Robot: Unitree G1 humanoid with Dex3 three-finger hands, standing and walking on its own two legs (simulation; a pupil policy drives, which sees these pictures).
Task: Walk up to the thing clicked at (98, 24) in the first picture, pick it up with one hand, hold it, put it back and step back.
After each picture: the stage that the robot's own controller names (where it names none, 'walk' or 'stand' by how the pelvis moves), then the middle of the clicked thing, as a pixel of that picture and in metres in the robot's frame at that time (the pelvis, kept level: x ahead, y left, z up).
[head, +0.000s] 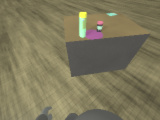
stand; (99, 26) +1.04 -0.06 +0.04
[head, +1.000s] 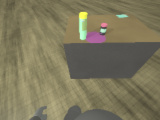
rise first; (103, 29) +0.92 -0.05 +0.06
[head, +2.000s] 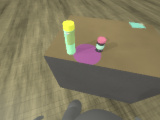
rise first; (100, 44) +0.59 +0.01 +0.06
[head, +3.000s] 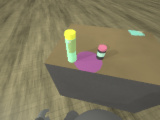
stand; (101, 52) +0.55 -0.05 +0.06
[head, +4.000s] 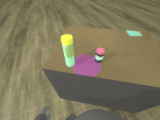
stand; (99, 55) +0.52 -0.04 +0.04
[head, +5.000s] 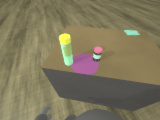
stand; (97, 54) +0.54 -0.03 +0.04
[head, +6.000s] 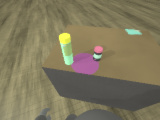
stand; (97, 53) +0.54 -0.02 +0.04
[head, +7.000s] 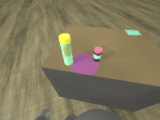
stand; (97, 54) +0.53 -0.03 +0.04
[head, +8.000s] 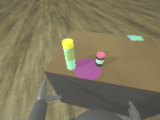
rise first; (99, 59) +0.51 -0.03 +0.04
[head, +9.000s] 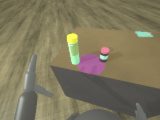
go down; (104, 55) +0.54 -0.04 +0.04
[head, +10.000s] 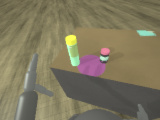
go down; (104, 55) +0.52 -0.04 +0.04
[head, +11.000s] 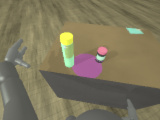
go down; (100, 55) +0.50 -0.06 +0.05
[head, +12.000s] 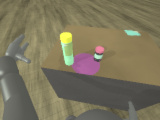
approach; (98, 54) +0.53 -0.05 +0.05
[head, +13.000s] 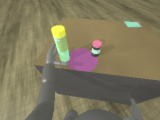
close; (96, 48) +0.53 -0.03 +0.08
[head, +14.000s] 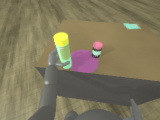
lift; (96, 50) +0.52 -0.03 +0.08
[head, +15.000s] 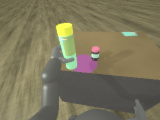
lift; (95, 53) +0.57 -0.02 +0.06
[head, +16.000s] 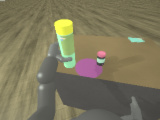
hold; (100, 58) +0.53 -0.05 +0.06
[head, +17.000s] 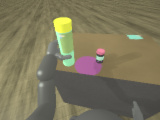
hold; (100, 56) +0.55 -0.04 +0.06
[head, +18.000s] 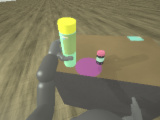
crouch; (100, 57) +0.54 -0.05 +0.06
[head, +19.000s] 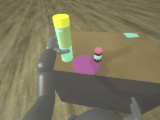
crouch; (97, 55) +0.55 -0.04 +0.06
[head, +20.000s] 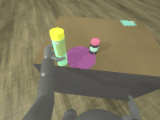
lower; (94, 46) +0.55 -0.03 +0.07
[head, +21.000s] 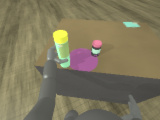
lower; (96, 48) +0.53 -0.03 +0.08
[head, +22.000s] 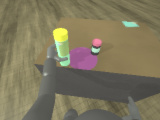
lower; (95, 47) +0.54 -0.03 +0.08
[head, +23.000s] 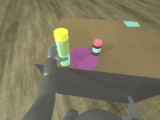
lower; (96, 47) +0.54 -0.03 +0.08
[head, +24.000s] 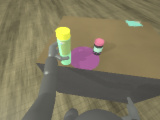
rest; (98, 47) +0.54 -0.04 +0.08
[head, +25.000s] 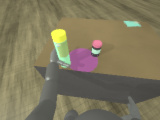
withdraw; (96, 48) +0.53 -0.03 +0.08
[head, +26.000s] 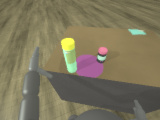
sink last; (101, 55) +0.51 -0.05 +0.07
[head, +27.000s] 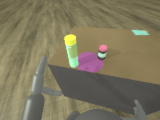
stand; (102, 52) +0.55 -0.04 +0.06
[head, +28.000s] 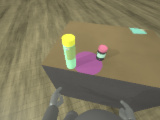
stand; (101, 53) +0.52 -0.04 +0.06
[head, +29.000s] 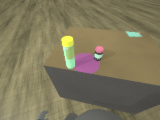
walk; (98, 53) +0.55 -0.03 +0.05
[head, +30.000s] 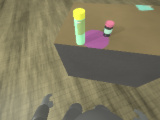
walk; (108, 29) +0.72 -0.08 +0.06
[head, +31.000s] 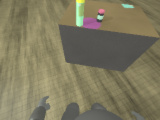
walk; (100, 16) +1.02 -0.04 +0.06
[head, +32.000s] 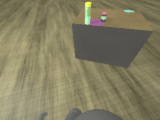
stand; (103, 17) +1.31 -0.06 +0.06
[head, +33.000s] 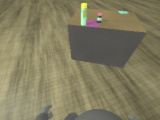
stand; (99, 18) +1.29 -0.05 +0.04
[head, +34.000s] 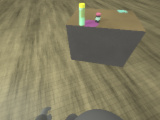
stand; (97, 17) +1.28 -0.04 +0.04
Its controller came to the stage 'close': yes
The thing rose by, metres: 0.00
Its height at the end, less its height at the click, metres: +0.00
